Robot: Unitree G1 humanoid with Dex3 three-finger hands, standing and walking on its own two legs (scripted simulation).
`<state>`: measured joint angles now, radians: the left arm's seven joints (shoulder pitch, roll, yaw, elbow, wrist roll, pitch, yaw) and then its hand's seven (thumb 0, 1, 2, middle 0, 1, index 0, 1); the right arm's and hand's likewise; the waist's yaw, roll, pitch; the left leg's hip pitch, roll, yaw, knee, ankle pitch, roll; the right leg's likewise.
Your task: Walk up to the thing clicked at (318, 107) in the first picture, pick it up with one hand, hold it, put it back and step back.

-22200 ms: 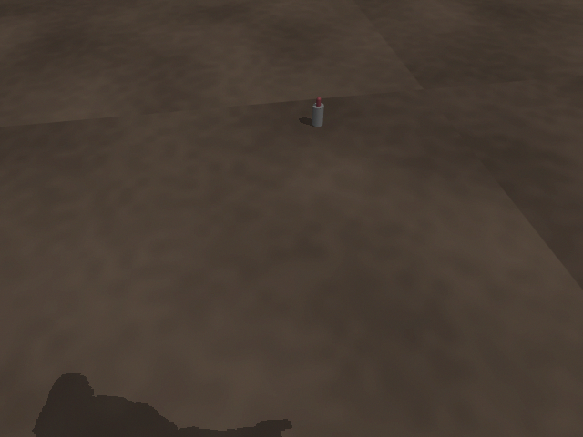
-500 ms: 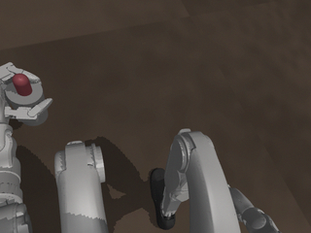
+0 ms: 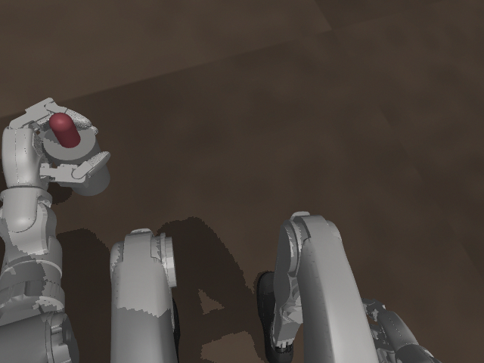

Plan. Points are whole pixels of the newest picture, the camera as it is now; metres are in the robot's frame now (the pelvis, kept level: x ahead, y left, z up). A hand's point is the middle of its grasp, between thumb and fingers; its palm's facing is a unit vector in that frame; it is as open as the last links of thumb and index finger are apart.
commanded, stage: settle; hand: left
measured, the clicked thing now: (77, 153) +0.44 +0.24 -0.06
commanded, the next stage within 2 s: lift in 0.56 s
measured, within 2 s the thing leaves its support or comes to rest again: neither
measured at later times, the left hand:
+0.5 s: hand (68, 138) +0.44 +0.23 -0.01, palm faces +0.08 -0.99 -0.06, open 7.6 cm
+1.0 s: hand (60, 132) +0.43 +0.23 +0.03, palm faces +0.08 -1.00 -0.05, open 7.7 cm
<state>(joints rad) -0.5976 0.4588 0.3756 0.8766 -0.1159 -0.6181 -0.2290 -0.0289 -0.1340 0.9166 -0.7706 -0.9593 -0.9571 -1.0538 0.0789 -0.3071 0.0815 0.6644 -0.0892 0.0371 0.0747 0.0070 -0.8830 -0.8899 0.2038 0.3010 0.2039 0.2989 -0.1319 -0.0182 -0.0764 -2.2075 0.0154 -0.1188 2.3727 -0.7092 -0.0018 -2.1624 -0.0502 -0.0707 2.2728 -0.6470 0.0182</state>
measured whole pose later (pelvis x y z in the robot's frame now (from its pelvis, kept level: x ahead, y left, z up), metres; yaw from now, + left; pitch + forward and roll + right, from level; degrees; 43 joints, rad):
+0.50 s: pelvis +0.00 +0.00 +0.02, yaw +2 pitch +32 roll -5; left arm -0.64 0.43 0.38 0.91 -0.10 -0.60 -0.24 -0.03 -0.16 0.95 -0.78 -0.97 -0.96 -1.07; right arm 0.10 -0.29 0.05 0.67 -0.08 0.01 0.06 0.01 -0.89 -0.89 0.20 0.30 0.20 0.30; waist -0.13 -0.01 -0.11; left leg -2.15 0.01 -0.09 2.29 -0.70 0.00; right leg -2.12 -0.05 -0.05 2.21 -0.65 0.02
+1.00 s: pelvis +0.00 +0.00 +0.05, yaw +3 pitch +33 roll -4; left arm -0.58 0.38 0.37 0.83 -0.14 -0.55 -0.26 -0.03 -0.17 0.97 -0.78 -0.98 -0.97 -1.07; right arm 0.13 -0.28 0.03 0.68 -0.05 -0.01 0.04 0.01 -0.92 -0.90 0.20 0.30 0.20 0.30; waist -0.11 0.01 -0.15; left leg -2.08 0.01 -0.07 2.20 -0.69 0.00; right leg -2.06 -0.06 -0.03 2.14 -0.65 0.02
